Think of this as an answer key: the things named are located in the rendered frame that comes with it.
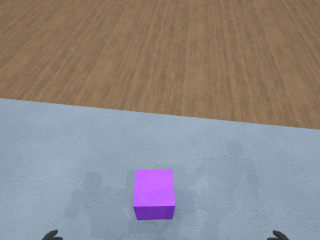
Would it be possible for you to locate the right robot hand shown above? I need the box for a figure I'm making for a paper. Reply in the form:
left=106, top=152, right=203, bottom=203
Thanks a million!
left=267, top=230, right=289, bottom=240

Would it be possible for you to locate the left robot hand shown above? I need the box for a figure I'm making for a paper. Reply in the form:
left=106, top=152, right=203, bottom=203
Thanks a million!
left=42, top=229, right=63, bottom=240

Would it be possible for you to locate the carton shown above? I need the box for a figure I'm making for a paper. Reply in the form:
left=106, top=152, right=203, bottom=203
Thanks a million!
left=133, top=169, right=175, bottom=220

